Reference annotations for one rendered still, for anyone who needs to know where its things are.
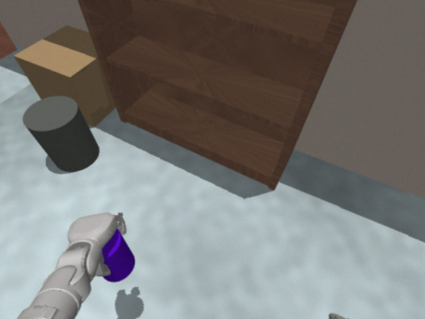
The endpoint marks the left robot hand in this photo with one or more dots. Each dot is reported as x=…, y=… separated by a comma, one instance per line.
x=99, y=227

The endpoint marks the bookshelf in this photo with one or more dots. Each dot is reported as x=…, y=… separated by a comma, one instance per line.
x=230, y=80

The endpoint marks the left robot arm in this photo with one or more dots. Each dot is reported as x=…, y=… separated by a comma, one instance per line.
x=65, y=289

